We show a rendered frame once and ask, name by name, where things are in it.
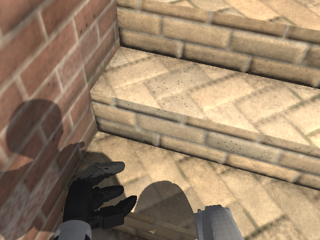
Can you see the left robot hand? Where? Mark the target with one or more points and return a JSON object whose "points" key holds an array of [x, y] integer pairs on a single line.
{"points": [[82, 199]]}

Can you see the left robot forearm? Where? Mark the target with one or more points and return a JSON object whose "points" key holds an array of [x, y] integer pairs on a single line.
{"points": [[73, 230]]}

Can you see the robot right thigh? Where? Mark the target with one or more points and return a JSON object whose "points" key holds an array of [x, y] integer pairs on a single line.
{"points": [[216, 223]]}

